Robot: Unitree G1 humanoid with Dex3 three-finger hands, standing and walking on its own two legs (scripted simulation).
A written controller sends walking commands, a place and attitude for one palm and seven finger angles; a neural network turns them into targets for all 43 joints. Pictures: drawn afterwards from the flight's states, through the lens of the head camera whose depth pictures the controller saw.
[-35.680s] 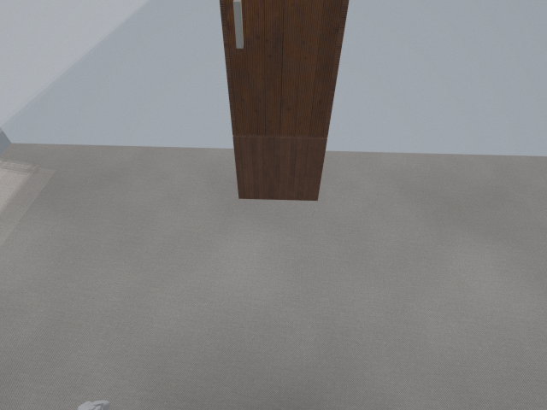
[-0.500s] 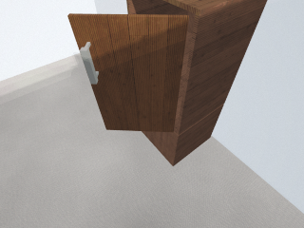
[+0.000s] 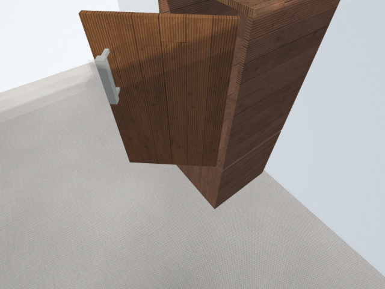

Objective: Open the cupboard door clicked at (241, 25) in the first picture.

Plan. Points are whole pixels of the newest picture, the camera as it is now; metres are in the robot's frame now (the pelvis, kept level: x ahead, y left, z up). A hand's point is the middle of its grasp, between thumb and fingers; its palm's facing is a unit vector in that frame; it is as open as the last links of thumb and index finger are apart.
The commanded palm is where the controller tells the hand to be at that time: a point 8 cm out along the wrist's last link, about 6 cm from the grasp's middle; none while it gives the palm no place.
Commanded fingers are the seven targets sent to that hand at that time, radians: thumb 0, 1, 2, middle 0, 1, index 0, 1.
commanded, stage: look again from close up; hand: left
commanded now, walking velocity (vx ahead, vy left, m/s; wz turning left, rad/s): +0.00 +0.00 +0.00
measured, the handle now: (110, 77) +0.60 +0.26 +0.10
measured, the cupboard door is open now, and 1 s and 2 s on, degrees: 49 49 49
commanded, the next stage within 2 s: shuffle to correct the standing spot in 0.36 s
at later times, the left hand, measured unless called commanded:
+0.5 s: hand out of the picture -0.04 +0.22 -0.18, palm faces +0.03 -0.98 -0.21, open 7.3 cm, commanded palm none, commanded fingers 0.00 0.90 0.90 -0.20 -0.30 -0.20 -0.30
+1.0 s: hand out of the picture +0.03 +0.20 -0.18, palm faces +0.01 -0.98 -0.18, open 7.3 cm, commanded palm none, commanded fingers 0.00 0.90 0.90 -0.20 -0.30 -0.20 -0.30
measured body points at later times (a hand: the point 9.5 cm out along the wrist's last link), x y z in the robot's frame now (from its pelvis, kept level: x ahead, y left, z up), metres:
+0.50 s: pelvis -0.03 +0.03 +0.00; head -0.04 +0.05 +0.45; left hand -0.04 +0.27 -0.16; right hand +0.02 -0.20 -0.14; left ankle +0.02 +0.14 -0.73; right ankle -0.06 -0.11 -0.73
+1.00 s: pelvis +0.02 +0.03 +0.00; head +0.03 +0.03 +0.45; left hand +0.03 +0.26 -0.16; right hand -0.03 -0.17 -0.16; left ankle +0.02 +0.14 -0.73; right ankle +0.03 -0.06 -0.74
